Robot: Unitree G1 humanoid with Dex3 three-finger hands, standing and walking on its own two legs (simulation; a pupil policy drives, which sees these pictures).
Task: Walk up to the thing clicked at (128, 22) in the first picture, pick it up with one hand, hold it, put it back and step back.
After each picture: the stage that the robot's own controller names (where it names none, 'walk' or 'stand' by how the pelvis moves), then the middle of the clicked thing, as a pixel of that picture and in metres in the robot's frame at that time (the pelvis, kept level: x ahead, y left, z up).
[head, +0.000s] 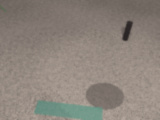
stand; (127, 31) +1.53 -0.50 -0.65
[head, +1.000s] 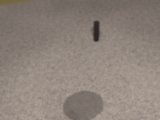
walk; (96, 31) +1.47 -0.04 -0.63
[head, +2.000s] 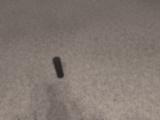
walk; (58, 68) +0.95 +0.30 -0.65
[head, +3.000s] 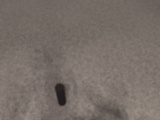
walk; (60, 95) +0.61 +0.20 -0.62
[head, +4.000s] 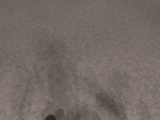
stand; out of the picture +0.40 +0.24 -0.64
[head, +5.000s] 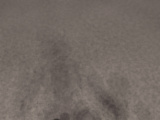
stand; out of the picture +0.39 +0.19 -0.65
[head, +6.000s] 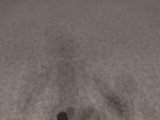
stand; out of the picture +0.43 +0.16 -0.65
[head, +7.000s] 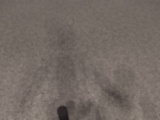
stand; (63, 117) +0.43 +0.15 -0.63
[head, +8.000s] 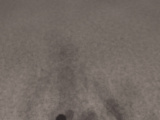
stand; out of the picture +0.44 +0.17 -0.66
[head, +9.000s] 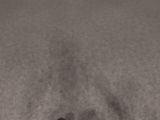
stand; out of the picture +0.41 +0.16 -0.66
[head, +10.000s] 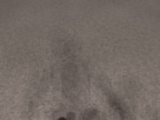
stand; out of the picture +0.41 +0.16 -0.66
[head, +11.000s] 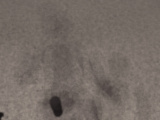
go down; (56, 107) +0.44 +0.16 -0.60
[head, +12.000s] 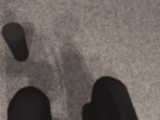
go down; (17, 45) +0.51 +0.20 -0.24
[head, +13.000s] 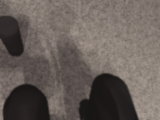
close in; (12, 39) +0.51 +0.20 -0.24
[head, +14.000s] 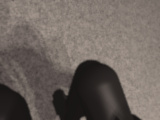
close in; out of the picture +0.50 +0.24 -0.17
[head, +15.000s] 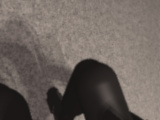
lift; out of the picture +0.48 +0.24 -0.18
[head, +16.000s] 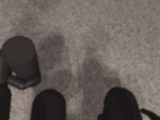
lift; (26, 67) +0.36 +0.19 -0.03
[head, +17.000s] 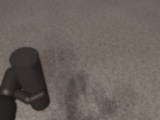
hold; (34, 84) +0.32 +0.17 +0.09
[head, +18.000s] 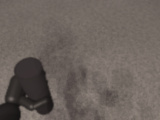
hold; (38, 90) +0.31 +0.16 +0.03
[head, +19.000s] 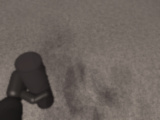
crouch; (38, 84) +0.34 +0.16 +0.02
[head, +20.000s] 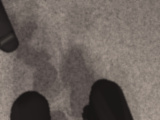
crouch; out of the picture +0.51 +0.19 -0.05
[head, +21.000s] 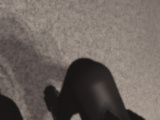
lower; out of the picture +0.49 +0.26 -0.18
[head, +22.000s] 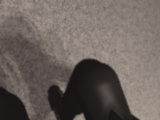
lower; out of the picture +0.49 +0.26 -0.18
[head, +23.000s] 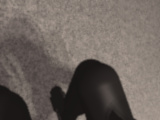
lower; out of the picture +0.48 +0.25 -0.18
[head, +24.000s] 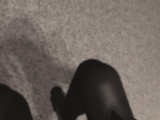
lower; out of the picture +0.48 +0.24 -0.18
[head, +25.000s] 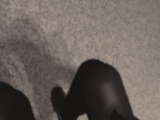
loosen; out of the picture +0.47 +0.23 -0.18
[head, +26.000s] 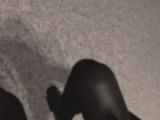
withdraw; out of the picture +0.47 +0.23 -0.18
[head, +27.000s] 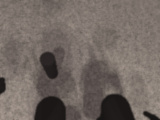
walk; (50, 67) +0.48 +0.15 -0.36
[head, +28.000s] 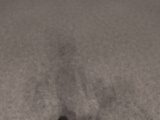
stand; out of the picture +0.40 +0.13 -0.60
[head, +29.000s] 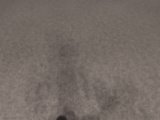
stand; out of the picture +0.41 +0.14 -0.60
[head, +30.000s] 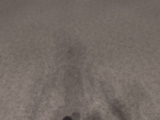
stand; out of the picture +0.42 +0.13 -0.64
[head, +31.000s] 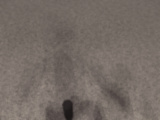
walk; (68, 111) +0.45 +0.10 -0.63
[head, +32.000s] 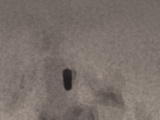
walk; (67, 80) +0.66 +0.12 -0.64
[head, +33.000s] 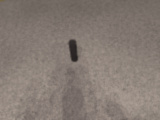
walk; (73, 51) +1.00 +0.16 -0.63
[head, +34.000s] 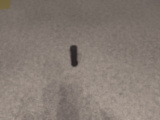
stand; (74, 56) +1.07 +0.12 -0.64
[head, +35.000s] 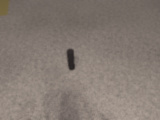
stand; (71, 60) +1.09 +0.15 -0.66
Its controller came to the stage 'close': yes
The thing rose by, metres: 0.69
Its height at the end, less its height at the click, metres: +0.00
